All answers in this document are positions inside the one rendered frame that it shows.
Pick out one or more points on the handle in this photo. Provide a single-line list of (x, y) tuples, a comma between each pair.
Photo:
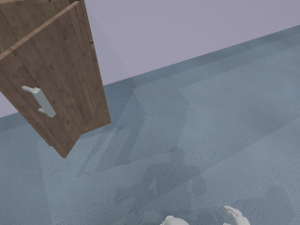
[(46, 107)]

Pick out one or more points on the robot right hand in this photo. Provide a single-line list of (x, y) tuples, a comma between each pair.
[(236, 216)]

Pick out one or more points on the cupboard door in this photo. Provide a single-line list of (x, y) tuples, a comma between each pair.
[(56, 58)]

